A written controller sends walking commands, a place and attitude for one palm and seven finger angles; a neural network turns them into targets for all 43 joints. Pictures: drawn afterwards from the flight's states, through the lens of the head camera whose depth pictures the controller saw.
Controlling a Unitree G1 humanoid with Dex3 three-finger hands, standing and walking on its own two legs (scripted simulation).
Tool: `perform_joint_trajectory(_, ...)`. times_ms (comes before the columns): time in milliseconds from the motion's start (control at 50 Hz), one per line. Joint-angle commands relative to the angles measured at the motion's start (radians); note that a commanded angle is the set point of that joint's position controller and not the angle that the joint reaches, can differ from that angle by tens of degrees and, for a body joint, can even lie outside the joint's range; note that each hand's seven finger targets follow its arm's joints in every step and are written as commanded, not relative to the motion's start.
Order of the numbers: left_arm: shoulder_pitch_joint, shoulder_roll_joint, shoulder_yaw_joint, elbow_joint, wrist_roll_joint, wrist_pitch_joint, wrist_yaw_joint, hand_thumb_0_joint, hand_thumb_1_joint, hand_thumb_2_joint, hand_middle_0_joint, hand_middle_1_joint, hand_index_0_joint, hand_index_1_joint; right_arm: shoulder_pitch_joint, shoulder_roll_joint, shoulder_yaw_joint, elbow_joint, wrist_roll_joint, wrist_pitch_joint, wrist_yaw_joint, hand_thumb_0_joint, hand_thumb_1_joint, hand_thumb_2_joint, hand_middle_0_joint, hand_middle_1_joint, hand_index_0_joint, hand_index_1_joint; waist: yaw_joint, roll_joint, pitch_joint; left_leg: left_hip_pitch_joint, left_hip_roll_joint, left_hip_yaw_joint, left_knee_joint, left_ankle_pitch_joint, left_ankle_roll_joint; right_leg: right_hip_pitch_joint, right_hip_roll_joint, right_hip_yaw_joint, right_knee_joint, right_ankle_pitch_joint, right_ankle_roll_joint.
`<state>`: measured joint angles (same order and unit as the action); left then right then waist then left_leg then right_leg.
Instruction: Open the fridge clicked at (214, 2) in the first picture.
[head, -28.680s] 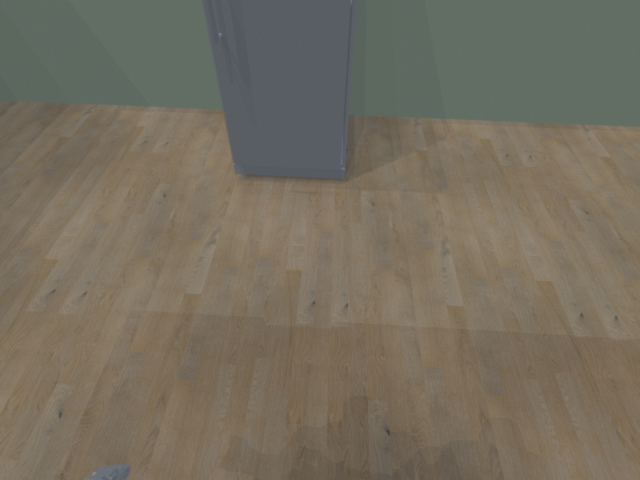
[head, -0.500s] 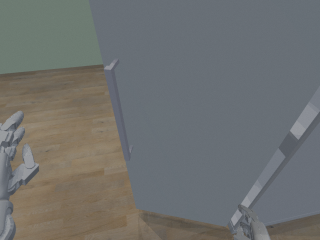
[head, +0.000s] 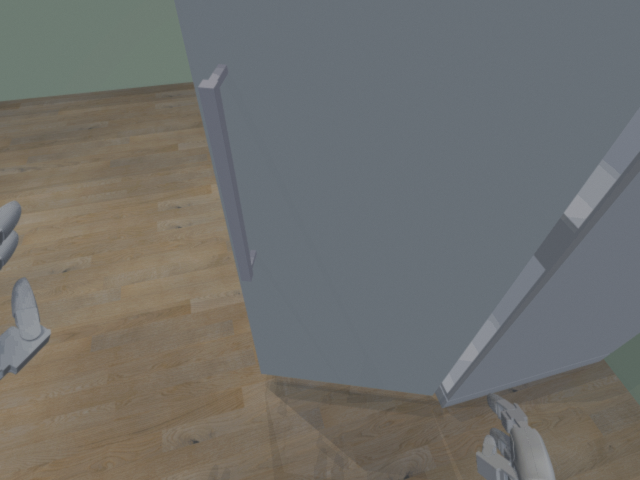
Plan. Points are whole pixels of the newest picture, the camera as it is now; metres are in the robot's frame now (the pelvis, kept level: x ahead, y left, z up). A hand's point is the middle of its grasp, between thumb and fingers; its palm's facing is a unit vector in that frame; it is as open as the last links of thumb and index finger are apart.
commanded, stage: step back with the hand held close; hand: left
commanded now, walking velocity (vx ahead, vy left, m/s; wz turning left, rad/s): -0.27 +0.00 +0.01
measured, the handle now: (236, 194) +0.47 +0.17 +0.09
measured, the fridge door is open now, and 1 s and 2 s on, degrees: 68 68 68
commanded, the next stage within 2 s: stop stepping back and stand still in 0.90 s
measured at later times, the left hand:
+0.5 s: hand out of the picture +0.14 +0.27 +0.17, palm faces +0.50 -0.74 -0.45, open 7.4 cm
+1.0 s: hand out of the picture +0.04 +0.27 +0.18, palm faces +0.51 -0.77 -0.38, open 7.4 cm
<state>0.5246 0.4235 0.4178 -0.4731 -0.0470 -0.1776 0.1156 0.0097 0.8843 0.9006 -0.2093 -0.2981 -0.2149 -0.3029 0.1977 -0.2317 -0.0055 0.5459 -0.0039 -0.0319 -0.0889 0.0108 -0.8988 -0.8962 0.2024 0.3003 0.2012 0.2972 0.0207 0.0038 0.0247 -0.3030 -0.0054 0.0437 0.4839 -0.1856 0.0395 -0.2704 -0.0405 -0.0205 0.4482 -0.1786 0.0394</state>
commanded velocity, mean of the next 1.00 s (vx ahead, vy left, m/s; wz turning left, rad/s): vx -0.35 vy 0.00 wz -0.07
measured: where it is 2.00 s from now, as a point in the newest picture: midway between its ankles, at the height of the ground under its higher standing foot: outside the picture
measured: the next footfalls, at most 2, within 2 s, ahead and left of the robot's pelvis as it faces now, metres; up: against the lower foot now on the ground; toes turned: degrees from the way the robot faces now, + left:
left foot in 0.78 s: -0.01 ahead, +0.11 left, +0.00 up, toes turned +7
right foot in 1.08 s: -0.22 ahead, -0.11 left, +0.00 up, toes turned -3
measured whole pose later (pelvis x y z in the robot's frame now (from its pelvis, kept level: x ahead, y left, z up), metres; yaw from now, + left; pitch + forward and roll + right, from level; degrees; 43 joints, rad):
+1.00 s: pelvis -0.15 +0.00 +0.00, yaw +2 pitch +2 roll -4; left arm 0.50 0.40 0.46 -0.58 -0.05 -0.25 0.15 0.01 0.89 0.90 -0.21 -0.30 -0.21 -0.30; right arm 0.19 -0.14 -0.01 0.64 -0.03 -0.19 -0.03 0.01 -0.90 -0.90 0.20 0.30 0.20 0.30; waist 0.04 -0.02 0.01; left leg -0.43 0.09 0.03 0.49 -0.09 0.02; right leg -0.34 0.07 -0.02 0.83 -0.50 0.02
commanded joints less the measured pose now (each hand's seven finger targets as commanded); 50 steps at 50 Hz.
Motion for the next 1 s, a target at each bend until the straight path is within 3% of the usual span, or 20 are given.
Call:
perform_joint_trajectory(0,-0.065,0.164,0.134,-0.214,0.014,-0.083,0.032,0.000,0.900,0.900,-0.200,-0.300,-0.200,-0.300,-0.100,-0.137,-0.047,-0.160,0.004,-0.080,-0.014,0.000,-0.900,-0.900,0.200,0.300,0.200,0.300,0.004,0.083,-0.105,-0.194,0.098,-0.132,-0.170,-0.237,0.041,0.186,0.016,0.049,0.026,0.036,-0.020)
perform_joint_trajectory(160,-0.092,0.153,0.139,-0.238,0.036,-0.125,0.041,0.000,0.900,0.900,-0.200,-0.300,-0.200,-0.300,-0.068,-0.134,-0.049,-0.146,0.000,-0.132,-0.008,0.000,-0.900,-0.900,0.200,0.300,0.200,0.300,-0.002,0.086,-0.078,-0.309,0.106,-0.162,-0.142,-0.436,0.051,0.145,0.013,0.083,0.052,-0.128,-0.032)
perform_joint_trajectory(360,-0.102,0.156,0.151,-0.238,0.035,-0.159,0.045,0.000,0.900,0.900,-0.200,-0.300,-0.200,-0.300,-0.050,-0.127,-0.047,-0.115,-0.008,-0.169,-0.001,0.000,-0.900,-0.900,0.200,0.300,0.200,0.300,-0.007,0.059,-0.087,-0.281,0.092,-0.170,-0.096,-0.399,0.035,0.073,0.011,0.126,0.049,-0.121,-0.046)
perform_joint_trajectory(500,-0.100,0.178,0.206,-0.233,0.053,-0.178,0.034,0.000,0.900,0.900,-0.200,-0.300,-0.200,-0.300,-0.065,-0.142,-0.062,-0.122,-0.012,-0.184,-0.001,0.000,-0.900,-0.900,0.200,0.300,0.200,0.300,0.005,0.164,-0.121,-0.524,0.203,-0.271,-0.216,-0.561,0.101,0.298,0.102,0.088,0.322,0.021,-0.021)
perform_joint_trajectory(520,-0.073,0.170,0.207,-0.226,0.049,-0.181,0.030,0.000,0.900,0.900,-0.200,-0.300,-0.200,-0.300,-0.066,-0.134,-0.063,-0.123,-0.013,-0.183,0.003,0.000,-0.900,-0.900,0.200,0.300,0.200,0.300,0.004,0.157,-0.112,-0.529,0.204,-0.257,-0.183,-0.538,0.104,0.287,0.092,0.111,0.316,0.035,-0.027)
perform_joint_trajectory(560,-0.064,0.173,0.208,-0.238,0.041,-0.179,0.021,0.000,0.900,0.900,-0.200,-0.300,-0.200,-0.300,-0.056,-0.125,-0.070,-0.129,-0.007,-0.175,0.011,0.000,-0.900,-0.900,0.200,0.300,0.200,0.300,-0.002,0.038,-0.097,-0.477,0.132,-0.168,-0.052,-0.539,0.062,0.162,0.039,0.210,0.196,-0.072,-0.066)
perform_joint_trajectory(600,-0.093,0.208,0.210,-0.267,0.029,-0.171,0.028,0.000,0.900,0.900,-0.200,-0.300,-0.200,-0.300,-0.033,-0.098,-0.072,-0.103,-0.016,-0.160,0.020,0.000,-0.900,-0.900,0.200,0.300,0.200,0.300,-0.006,-0.149,-0.092,-0.252,0.013,-0.052,0.281,-0.389,-0.025,-0.138,-0.174,0.474,-0.096,-0.219,-0.161)
perform_joint_trajectory(620,-0.095,0.195,0.170,-0.266,0.016,-0.152,0.036,0.000,0.900,0.900,-0.200,-0.300,-0.200,-0.300,-0.028,-0.068,-0.058,-0.071,-0.018,-0.145,0.033,0.000,-0.900,-0.900,0.200,0.300,0.200,0.300,-0.007,-0.241,-0.123,-0.115,-0.018,-0.033,0.472,-0.280,-0.055,-0.235,-0.283,0.526,-0.186,-0.172,-0.213)
perform_joint_trajectory(660,-0.123,0.203,0.159,-0.305,0.019,-0.135,0.047,0.000,0.900,0.900,-0.200,-0.300,-0.200,-0.300,-0.042,-0.056,-0.052,-0.065,-0.018,-0.129,0.041,0.000,-0.900,-0.900,0.200,0.300,0.200,0.300,-0.014,-0.245,-0.156,-0.084,0.003,-0.052,0.547,-0.294,-0.050,-0.185,-0.287,0.432,-0.149,0.105,-0.218)
perform_joint_trajectory(700,-0.136,0.201,0.153,-0.315,0.025,-0.124,0.052,0.000,0.900,0.900,-0.200,-0.300,-0.200,-0.300,-0.063,-0.062,-0.045,-0.070,-0.017,-0.125,0.029,0.000,-0.900,-0.900,0.200,0.300,0.200,0.300,-0.027,-0.160,-0.118,-0.004,0.006,-0.033,0.272,-0.235,-0.044,-0.186,-0.207,0.308,-0.052,0.270,-0.155)
perform_joint_trajectory(720,-0.111,0.208,0.168,-0.303,0.022,-0.120,0.053,0.000,0.900,0.900,-0.200,-0.300,-0.200,-0.300,-0.047,-0.073,-0.043,-0.061,-0.011,-0.121,0.019,0.000,-0.900,-0.900,0.200,0.300,0.200,0.300,-0.034,-0.087,-0.119,0.046,-0.004,-0.020,0.061,-0.141,-0.042,-0.181,-0.149,0.242,0.028,0.245,-0.109)
perform_joint_trajectory(740,-0.108,0.194,0.165,-0.319,0.018,-0.130,0.051,0.000,0.900,0.900,-0.200,-0.300,-0.200,-0.300,-0.059,-0.107,-0.054,-0.073,-0.008,-0.128,0.007,0.000,-0.900,-0.900,0.200,0.300,0.200,0.300,-0.026,0.107,-0.122,0.002,0.099,-0.131,-0.110,-0.071,0.003,-0.155,-0.034,0.171,0.187,0.154,-0.053)
perform_joint_trajectory(760,-0.130,0.186,0.180,-0.373,0.035,-0.150,0.053,0.000,0.900,0.900,-0.200,-0.300,-0.200,-0.300,-0.082,-0.141,-0.067,-0.104,-0.010,-0.143,0.002,0.000,-0.900,-0.900,0.200,0.300,0.200,0.300,-0.012,0.393,-0.163,-0.203,0.314,-0.327,-0.213,-0.005,0.093,0.003,0.094,0.069,0.469,-0.046,0.003)
perform_joint_trajectory(780,-0.126,0.202,0.209,-0.345,0.020,-0.154,0.056,0.000,0.900,0.900,-0.200,-0.300,-0.200,-0.300,-0.070,-0.091,-0.074,-0.090,-0.011,-0.167,-0.002,0.000,-0.900,-0.900,0.200,0.300,0.200,0.300,-0.004,0.313,-0.188,-0.178,0.372,-0.321,-0.230,0.093,0.144,-0.053,0.130,0.071,0.666,-0.265,-0.003)
perform_joint_trajectory(800,-0.074,0.219,0.224,-0.312,0.002,-0.168,0.048,0.000,0.900,0.900,-0.200,-0.300,-0.200,-0.300,-0.056,-0.104,-0.092,-0.070,-0.001,-0.191,0.010,0.000,-0.900,-0.900,0.200,0.300,0.200,0.300,-0.022,0.259,-0.231,-0.186,0.397,-0.359,-0.251,-0.070,0.152,-0.058,0.150,0.113,0.818,-0.312,-0.009)
perform_joint_trajectory(820,-0.060,0.188,0.215,-0.327,-0.004,-0.163,0.045,0.000,0.900,0.900,-0.200,-0.300,-0.200,-0.300,-0.047,-0.107,-0.100,-0.066,-0.015,-0.200,0.016,0.000,-0.900,-0.900,0.200,0.300,0.200,0.300,-0.021,0.199,-0.182,-0.129,0.393,-0.371,-0.206,0.024,0.166,-0.153,0.125,0.122,0.806,-0.336,-0.011)
perform_joint_trajectory(840,-0.044,0.166,0.199,-0.329,-0.008,-0.159,0.045,0.000,0.900,0.900,-0.200,-0.300,-0.200,-0.300,-0.041,-0.105,-0.099,-0.046,-0.021,-0.205,0.023,0.000,-0.900,-0.900,0.200,0.300,0.200,0.300,-0.016,0.157,-0.169,-0.041,0.375,-0.317,-0.164,0.161,0.166,-0.204,0.103,0.112,0.741,-0.336,-0.011)
perform_joint_trajectory(860,-0.030,0.135,0.161,-0.329,-0.010,-0.152,0.045,0.000,0.900,0.900,-0.200,-0.300,-0.200,-0.300,-0.044,-0.099,-0.096,-0.038,-0.015,-0.206,0.030,0.000,-0.900,-0.900,0.200,0.300,0.200,0.300,-0.008,0.157,-0.179,0.023,0.347,-0.249,-0.135,0.253,0.147,-0.203,0.095,0.077,0.651,-0.339,-0.011)
perform_joint_trajectory(900,-0.073,0.110,0.107,-0.359,-0.004,-0.143,0.042,0.000,0.900,0.900,-0.200,-0.300,-0.200,-0.300,-0.058,-0.096,-0.086,-0.036,-0.008,-0.210,0.040,0.000,-0.900,-0.900,0.200,0.300,0.200,0.300,-0.008,0.230,-0.186,0.065,0.324,-0.200,-0.150,0.241,0.111,-0.135,0.086,0.030,0.456,-0.340,-0.014)
perform_joint_trajectory(980,-0.111,0.134,0.093,-0.303,-0.005,-0.110,0.041,0.000,0.900,0.900,-0.200,-0.300,-0.200,-0.300,-0.088,-0.101,-0.065,-0.037,-0.020,-0.201,0.031,0.000,-0.900,-0.900,0.200,0.300,0.200,0.300,-0.004,0.257,-0.157,-0.014,0.282,-0.184,-0.275,-0.167,0.048,0.051,0.108,-0.036,0.102,-0.278,-0.039)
